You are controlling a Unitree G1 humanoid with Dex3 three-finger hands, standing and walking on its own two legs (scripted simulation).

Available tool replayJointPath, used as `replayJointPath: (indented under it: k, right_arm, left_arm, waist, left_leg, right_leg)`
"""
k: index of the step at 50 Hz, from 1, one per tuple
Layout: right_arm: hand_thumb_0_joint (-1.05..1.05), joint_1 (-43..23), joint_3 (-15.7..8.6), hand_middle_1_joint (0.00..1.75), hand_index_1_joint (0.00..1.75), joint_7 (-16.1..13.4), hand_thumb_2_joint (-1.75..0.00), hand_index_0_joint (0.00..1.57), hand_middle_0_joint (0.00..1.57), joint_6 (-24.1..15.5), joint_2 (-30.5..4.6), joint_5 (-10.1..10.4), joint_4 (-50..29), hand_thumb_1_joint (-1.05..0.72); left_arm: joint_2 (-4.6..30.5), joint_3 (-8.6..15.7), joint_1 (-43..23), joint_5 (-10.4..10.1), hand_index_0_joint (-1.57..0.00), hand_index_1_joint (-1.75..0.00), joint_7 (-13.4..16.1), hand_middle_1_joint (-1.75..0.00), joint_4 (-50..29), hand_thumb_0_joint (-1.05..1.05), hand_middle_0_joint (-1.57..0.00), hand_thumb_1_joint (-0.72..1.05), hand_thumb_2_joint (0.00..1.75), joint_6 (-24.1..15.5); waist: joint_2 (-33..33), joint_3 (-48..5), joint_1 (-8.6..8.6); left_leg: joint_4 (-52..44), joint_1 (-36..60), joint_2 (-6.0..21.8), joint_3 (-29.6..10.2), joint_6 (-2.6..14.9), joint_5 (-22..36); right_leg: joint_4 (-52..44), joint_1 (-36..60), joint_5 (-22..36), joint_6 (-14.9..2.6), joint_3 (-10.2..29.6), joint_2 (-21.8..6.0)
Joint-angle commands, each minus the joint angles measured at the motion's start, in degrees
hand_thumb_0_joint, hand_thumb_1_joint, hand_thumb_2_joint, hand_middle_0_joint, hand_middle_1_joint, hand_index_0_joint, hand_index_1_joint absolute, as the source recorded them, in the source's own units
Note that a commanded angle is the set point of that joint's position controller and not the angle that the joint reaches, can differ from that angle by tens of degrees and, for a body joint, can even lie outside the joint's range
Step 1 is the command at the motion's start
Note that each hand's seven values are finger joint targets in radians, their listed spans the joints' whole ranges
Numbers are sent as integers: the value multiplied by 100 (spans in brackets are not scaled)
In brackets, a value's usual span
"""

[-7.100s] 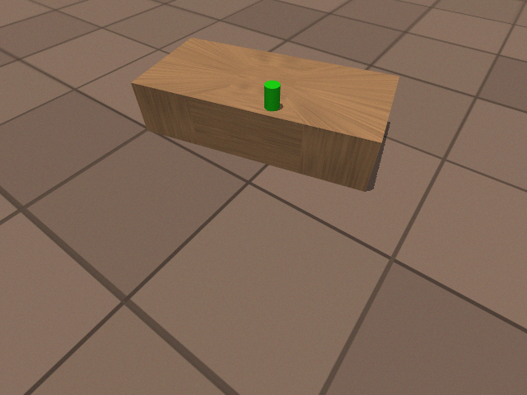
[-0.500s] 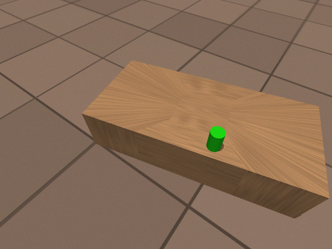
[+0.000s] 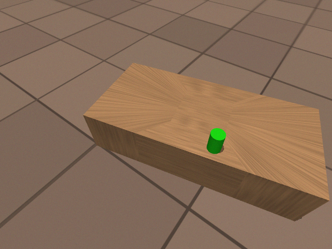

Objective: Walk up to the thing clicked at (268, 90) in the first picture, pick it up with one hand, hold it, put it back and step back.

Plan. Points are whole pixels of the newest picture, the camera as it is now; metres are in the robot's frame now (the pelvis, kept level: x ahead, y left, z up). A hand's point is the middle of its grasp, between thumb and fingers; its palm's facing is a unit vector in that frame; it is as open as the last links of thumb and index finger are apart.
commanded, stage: stand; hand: left
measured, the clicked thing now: (215, 141) +0.68 -0.24 -0.39
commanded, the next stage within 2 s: walk up in 0.40 s
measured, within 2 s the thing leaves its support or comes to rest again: neither
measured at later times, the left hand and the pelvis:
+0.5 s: hand out of the picture +0.05 +0.26 -0.16, palm faces -0.11 -0.94 -0.34, open 7.4 cm; pelvis -0.01 -0.01 -0.01, yaw -5 degrees
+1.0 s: hand out of the picture +0.13 +0.12 -0.17, palm faces -0.24 -0.92 -0.31, open 7.4 cm; pelvis +0.07 -0.14 -0.02, yaw -16 degrees
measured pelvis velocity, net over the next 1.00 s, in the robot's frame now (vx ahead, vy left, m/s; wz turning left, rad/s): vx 0.07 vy -0.14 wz -0.28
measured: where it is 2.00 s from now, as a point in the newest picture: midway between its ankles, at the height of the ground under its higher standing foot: outside the picture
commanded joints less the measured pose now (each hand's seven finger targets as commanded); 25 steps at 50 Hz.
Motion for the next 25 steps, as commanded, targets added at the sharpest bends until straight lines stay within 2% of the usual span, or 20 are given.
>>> replayJointPath:
  k: [1,2,6,8,13,15,18,19,20,21,22,23,25]
  right_arm:
    - [0,-204,-239,30,30,-103,-90,20,20,-109,-1222,43,-351,-90]
    - [0,-193,-230,30,30,-102,-90,20,20,-114,-1202,29,-340,-90]
    - [0,-183,-245,30,30,-98,-90,20,20,-99,-1237,25,-339,-90]
    - [0,-182,-256,30,30,-99,-90,20,20,-97,-1255,27,-331,-90]
    - [0,-160,-251,30,30,-90,-90,20,20,-97,-1233,24,-312,-90]
    - [0,-140,-262,30,30,-87,-90,20,20,-82,-1244,20,-306,-90]
    - [0,-130,-253,30,30,-82,-90,20,20,-98,-1226,19,-302,-90]
    - [0,-128,-269,30,30,-87,-90,20,20,-108,-1251,17,-310,-90]
    - [0,721,-758,30,30,-231,-90,20,20,-242,-2088,-74,-495,-90]
    - [0,1200,-929,30,30,-306,-90,20,20,-285,-2431,-77,-399,-90]
    - [0,1127,-1005,30,30,-348,-90,20,20,-315,-2488,-74,-463,-90]
    - [0,966,-1002,30,30,-374,-90,20,20,-350,-2423,-59,-642,-90]
    - [0,465,-1024,30,30,-386,-90,20,20,-416,-2264,-127,-934,-90]
  left_arm:
    - [1224,212,-96,-2,-20,-30,92,-30,-314,0,-20,90,90,-100]
    - [1241,220,-95,7,-20,-30,89,-30,-319,0,-20,90,90,-97]
    - [1231,211,-98,11,-20,-30,96,-30,-322,0,-20,90,90,-97]
    - [1223,209,-76,12,-20,-30,86,-30,-321,0,-20,90,90,-91]
    - [1235,201,-69,23,-20,-30,88,-30,-315,0,-20,90,90,-98]
    - [1256,216,-50,22,-20,-30,82,-30,-313,0,-20,90,90,-91]
    - [1246,210,-70,19,-20,-30,80,-30,-317,0,-20,90,90,-93]
    - [1261,224,-28,17,-20,-30,76,-30,-328,0,-20,90,90,-100]
    - [1780,659,19,274,-20,-30,-149,-30,-977,0,-20,90,90,93]
    - [1569,639,-51,271,-20,-30,-243,-30,-1048,0,-20,90,90,213]
    - [1614,693,-41,371,-20,-30,-300,-30,-1092,0,-20,90,90,341]
    - [1568,704,60,366,-20,-30,-349,-30,-1167,0,-20,90,90,393]
    - [1535,806,128,247,-20,-30,-468,-30,-1330,0,-20,90,90,408]
  waist:
    - [20,-460,16]
    - [-8,-357,15]
    - [6,-394,14]
    - [2,-354,8]
    - [17,-332,5]
    - [8,-221,-4]
    - [14,-257,-3]
    - [45,-424,18]
    - [-277,-490,-326]
    - [526,-478,-476]
    - [364,-319,-367]
    - [230,-220,-258]
    - [432,-27,-15]
  left_leg:
    - [-151,558,665,-570,159,1052]
    - [-209,498,640,-587,119,940]
    - [-162,510,675,-606,153,911]
    - [-217,499,641,-602,138,628]
    - [-219,426,645,-640,152,566]
    - [-306,359,610,-649,137,148]
    - [-288,372,634,-672,152,417]
    - [-232,540,663,-656,168,595]
    - [132,1579,954,-894,577,-529]
    - [-501,1988,1914,-1703,1097,-1419]
    - [-827,1552,2519,-2107,1337,-1876]
    - [-924,975,2681,-2114,1315,-1848]
    - [-982,251,2559,-1725,1282,-1810]
  right_leg:
    - [-313,-412,958,-278,342,-601]
    - [-331,-497,838,-270,334,-575]
    - [-336,-487,805,-267,335,-581]
    - [-381,-564,586,-279,352,-573]
    - [-390,-547,563,-279,357,-583]
    - [-425,-669,252,-276,359,-555]
    - [-370,-615,434,-293,355,-566]
    - [-304,-574,565,-297,365,-575]
    - [906,-1974,-304,-418,318,-12]
    - [2208,-2834,-1378,-298,-12,93]
    - [3259,-3048,-1611,-233,426,-220]
    - [3663,-2958,-1494,-228,734,-322]
    - [4071,-2813,-1194,-308,1008,-615]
